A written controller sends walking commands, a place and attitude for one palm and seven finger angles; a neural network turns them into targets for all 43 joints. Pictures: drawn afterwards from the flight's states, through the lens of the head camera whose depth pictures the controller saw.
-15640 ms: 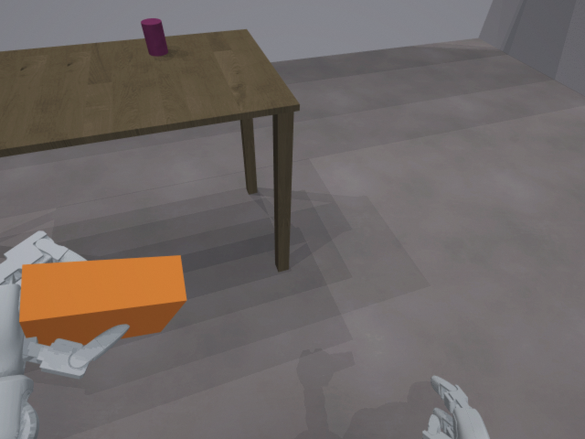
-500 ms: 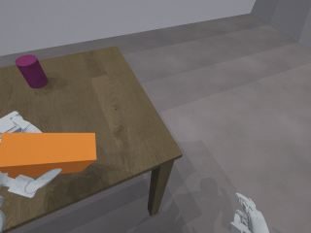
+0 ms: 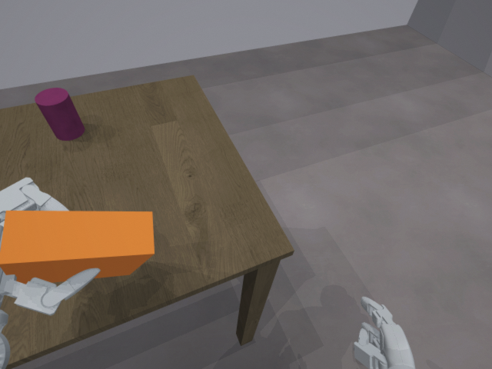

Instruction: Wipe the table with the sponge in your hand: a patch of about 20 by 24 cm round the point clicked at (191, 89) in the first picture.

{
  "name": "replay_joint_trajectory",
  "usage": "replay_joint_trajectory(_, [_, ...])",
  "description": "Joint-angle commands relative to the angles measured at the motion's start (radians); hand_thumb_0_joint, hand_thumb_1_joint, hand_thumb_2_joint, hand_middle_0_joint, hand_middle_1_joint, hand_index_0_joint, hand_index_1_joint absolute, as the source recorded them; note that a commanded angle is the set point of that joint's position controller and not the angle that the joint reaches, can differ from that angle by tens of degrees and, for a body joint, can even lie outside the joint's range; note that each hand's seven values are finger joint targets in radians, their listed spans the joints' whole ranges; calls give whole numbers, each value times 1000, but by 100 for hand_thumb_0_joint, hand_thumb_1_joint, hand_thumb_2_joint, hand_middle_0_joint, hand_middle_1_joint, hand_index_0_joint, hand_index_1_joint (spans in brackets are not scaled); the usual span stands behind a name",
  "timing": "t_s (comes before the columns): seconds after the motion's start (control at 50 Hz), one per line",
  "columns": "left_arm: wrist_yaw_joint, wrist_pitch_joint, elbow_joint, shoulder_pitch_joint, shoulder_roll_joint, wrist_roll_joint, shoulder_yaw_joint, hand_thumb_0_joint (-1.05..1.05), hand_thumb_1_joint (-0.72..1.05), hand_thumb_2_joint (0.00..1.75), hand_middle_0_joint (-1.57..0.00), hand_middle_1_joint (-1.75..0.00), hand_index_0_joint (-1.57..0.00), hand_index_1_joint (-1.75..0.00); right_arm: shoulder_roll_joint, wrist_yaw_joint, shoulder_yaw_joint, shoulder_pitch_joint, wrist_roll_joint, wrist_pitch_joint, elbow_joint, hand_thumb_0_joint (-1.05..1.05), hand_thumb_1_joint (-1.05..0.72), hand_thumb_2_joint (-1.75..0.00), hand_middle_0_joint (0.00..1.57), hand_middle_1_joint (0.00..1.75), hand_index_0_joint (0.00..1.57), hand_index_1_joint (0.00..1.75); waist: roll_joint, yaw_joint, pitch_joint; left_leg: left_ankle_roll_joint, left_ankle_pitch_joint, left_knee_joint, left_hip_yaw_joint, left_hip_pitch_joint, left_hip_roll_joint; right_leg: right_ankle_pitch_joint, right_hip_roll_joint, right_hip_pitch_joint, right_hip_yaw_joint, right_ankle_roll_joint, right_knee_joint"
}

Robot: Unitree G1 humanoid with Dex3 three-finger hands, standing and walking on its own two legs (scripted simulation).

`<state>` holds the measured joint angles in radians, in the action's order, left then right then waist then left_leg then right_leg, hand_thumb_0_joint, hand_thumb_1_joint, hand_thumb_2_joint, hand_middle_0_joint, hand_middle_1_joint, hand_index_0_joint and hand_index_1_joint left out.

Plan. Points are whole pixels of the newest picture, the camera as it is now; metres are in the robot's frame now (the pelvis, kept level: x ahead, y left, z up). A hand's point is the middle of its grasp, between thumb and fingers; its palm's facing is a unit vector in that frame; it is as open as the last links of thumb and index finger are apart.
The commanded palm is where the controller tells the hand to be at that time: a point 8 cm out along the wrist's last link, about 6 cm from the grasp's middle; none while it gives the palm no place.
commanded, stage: shuffle to correct the standing spot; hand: left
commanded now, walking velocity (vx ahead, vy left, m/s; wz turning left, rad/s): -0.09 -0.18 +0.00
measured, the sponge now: (102, 248) +0.23 +0.20 +0.14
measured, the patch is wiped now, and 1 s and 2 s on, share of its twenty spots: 0.00 0.00 0.00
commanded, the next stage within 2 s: none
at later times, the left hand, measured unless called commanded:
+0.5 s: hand (34, 257) +0.20 +0.25 +0.16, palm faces +0.32 -0.87 -0.39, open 9.2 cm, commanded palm +0.15 +0.29 +0.18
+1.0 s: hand (47, 256) +0.20 +0.24 +0.16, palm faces +0.32 -0.87 -0.38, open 9.2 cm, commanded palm +0.15 +0.28 +0.18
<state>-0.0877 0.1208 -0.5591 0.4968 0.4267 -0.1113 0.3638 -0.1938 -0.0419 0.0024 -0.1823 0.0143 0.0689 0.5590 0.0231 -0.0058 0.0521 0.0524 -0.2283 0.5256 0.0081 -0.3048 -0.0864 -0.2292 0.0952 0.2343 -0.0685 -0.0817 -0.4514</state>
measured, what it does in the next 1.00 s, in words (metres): stands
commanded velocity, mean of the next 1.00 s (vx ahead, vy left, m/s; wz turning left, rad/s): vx -0.06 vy -0.19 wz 0.00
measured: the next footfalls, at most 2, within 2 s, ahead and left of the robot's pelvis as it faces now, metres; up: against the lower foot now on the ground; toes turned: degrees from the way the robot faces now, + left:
none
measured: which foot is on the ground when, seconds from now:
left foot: down 0.00-1.00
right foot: down 0.00-1.00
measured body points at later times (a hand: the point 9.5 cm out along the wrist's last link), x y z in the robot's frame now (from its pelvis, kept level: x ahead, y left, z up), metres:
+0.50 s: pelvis -0.01 +0.01 +0.00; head +0.01 +0.03 +0.45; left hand +0.18 +0.30 +0.18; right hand +0.16 -0.22 -0.07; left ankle +0.03 +0.15 -0.74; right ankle +0.01 -0.06 -0.74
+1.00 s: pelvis -0.01 +0.00 +0.00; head +0.00 +0.01 +0.45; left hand +0.18 +0.28 +0.18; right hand +0.16 -0.23 -0.08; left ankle +0.03 +0.15 -0.74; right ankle +0.01 -0.06 -0.74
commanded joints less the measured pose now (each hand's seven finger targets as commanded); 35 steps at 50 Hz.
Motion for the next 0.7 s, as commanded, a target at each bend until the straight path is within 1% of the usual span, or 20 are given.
replay_joint_trajectory(0.0, [-17,71,-232,-59,158,-6,124,0,10,130,-120,-160,-120,-160,-140,-16,-55,65,4,53,-154,0,-90,-90,20,30,20,30,-82,6,-176,-82,146,-59,45,97,-82,193,-179,-39,121,76,96])
replay_joint_trajectory(0.02, [-17,72,-233,-58,164,-6,130,0,10,130,-120,-160,-120,-160,-139,-16,-55,66,5,53,-156,0,-90,-90,20,30,20,30,-81,5,-180,-82,152,-59,44,97,-83,198,-180,-44,121,78,98])
replay_joint_trajectory(0.04, [-26,66,-221,-43,172,-2,136,0,10,130,-120,-160,-120,-160,-138,-16,-50,77,7,52,-149,0,-90,-90,20,30,20,30,-124,5,-177,-82,148,-78,51,109,-82,182,-178,-37,120,73,94])
replay_joint_trajectory(0.06, [-21,68,-227,-41,144,-4,111,0,10,130,-120,-160,-120,-160,-135,-17,-50,67,5,50,-153,0,-90,-90,20,30,20,30,-115,8,-186,-84,146,-87,56,107,-88,174,-170,-47,110,76,92])
replay_joint_trajectory(0.12, [-17,71,-229,-57,158,-5,122,0,10,130,-120,-160,-120,-160,-140,-16,-52,66,5,51,-158,0,-90,-90,20,30,20,30,-89,4,-176,-82,141,-85,58,94,-91,174,-173,-52,110,77,102])
replay_joint_trajectory(0.14, [-27,65,-210,-37,169,0,131,0,10,130,-120,-160,-120,-160,-137,-16,-47,79,8,50,-152,0,-90,-90,20,30,20,30,-120,4,-166,-82,126,-100,60,104,-85,158,-170,-41,113,73,103])
replay_joint_trajectory(0.16, [-22,65,-208,-37,140,-3,108,0,10,130,-120,-160,-120,-160,-135,-16,-47,68,5,47,-153,0,-90,-90,20,30,20,30,-102,8,-173,-85,116,-106,60,98,-91,150,-167,-49,103,77,103])
replay_joint_trajectory(0.22, [-19,66,-203,-52,148,-5,113,0,10,130,-120,-160,-120,-160,-139,-15,-50,64,7,48,-158,0,-90,-90,20,30,20,30,-77,6,-159,-80,98,-96,57,80,-86,149,-174,-51,112,75,116])
replay_joint_trajectory(0.24, [-28,62,-194,-35,162,0,124,0,10,130,-120,-160,-120,-160,-137,-14,-46,77,11,47,-152,0,-90,-90,20,30,20,30,-113,6,-154,-80,74,-108,55,90,-79,129,-174,-40,114,71,117])
replay_joint_trajectory(0.26, [-25,63,-202,-38,137,-2,101,0,10,130,-120,-160,-120,-160,-134,-15,-44,69,7,45,-155,0,-90,-90,20,30,20,30,-105,9,-164,-83,62,-113,58,87,-82,120,-171,-44,108,73,117])
replay_joint_trajectory(0.32, [-24,68,-219,-50,154,-4,116,0,10,130,-120,-160,-120,-160,-136,-14,-49,65,7,49,-159,0,-90,-90,20,30,20,30,-77,5,-166,-81,84,-100,62,86,-84,138,-175,-49,110,72,118])
replay_joint_trajectory(0.36, [-29,67,-224,-51,138,-2,97,0,10,130,-120,-160,-120,-160,-132,-14,-42,72,7,47,-157,0,-90,-90,20,30,20,30,-122,9,-165,-83,46,-123,66,86,-82,102,-170,-44,105,71,117])
replay_joint_trajectory(0.44, [-37,65,-203,-37,165,3,121,0,10,130,-120,-160,-120,-160,-135,-13,-42,76,10,50,-153,0,-90,-90,20,30,20,30,-123,6,-144,-83,12,-143,79,77,-84,74,-164,-34,103,69,122])
replay_joint_trajectory(0.46, [-32,66,-201,-44,133,1,95,0,10,130,-120,-160,-120,-160,-132,-13,-41,68,8,46,-154,0,-90,-90,20,30,20,30,-117,11,-145,-85,0,-148,80,72,-88,65,-160,-36,100,71,124])
replay_joint_trajectory(0.52, [-30,65,-194,-57,142,0,101,0,10,130,-120,-160,-120,-160,-136,-12,-45,64,8,48,-156,0,-90,-90,20,30,20,30,-82,9,-132,-83,-17,-131,71,62,-84,60,-166,-28,111,70,137])
replay_joint_trajectory(0.56, [-33,61,-188,-57,117,2,78,0,10,130,-120,-160,-120,-160,-133,-11,-40,67,11,46,-152,0,-90,-90,20,30,20,30,-115,14,-134,-84,-53,-149,74,70,-79,26,-161,-17,108,67,137])
replay_joint_trajectory(0.58, [-34,62,-191,-68,138,3,91,0,10,130,-120,-160,-120,-160,-137,-12,-42,71,10,47,-155,0,-90,-90,20,30,20,30,-105,11,-125,-86,-61,-148,76,65,-81,21,-160,-10,114,69,144])
replay_joint_trajectory(0.62, [-33,59,-194,-63,145,2,101,0,10,130,-120,-160,-120,-160,-135,-11,-46,64,9,48,-154,0,-90,-90,20,30,20,30,-66,7,-146,-85,-14,-117,64,78,-79,63,-170,-25,121,66,139])
replay_joint_trajectory(0.66, [-38,55,-196,-62,130,0,86,0,10,130,-120,-160,-120,-160,-132,-11,-41,69,10,45,-149,0,-90,-90,20,30,20,30,-105,13,-156,-85,-10,-124,61,91,-76,65,-169,-21,118,63,133])
replay_joint_trajectory(0.68, [-37,54,-200,-69,139,0,92,0,10,130,-120,-160,-120,-160,-134,-11,-43,70,9,46,-152,0,-90,-90,20,30,20,30,-85,10,-151,-84,1,-120,67,85,-76,72,-168,-23,120,64,133])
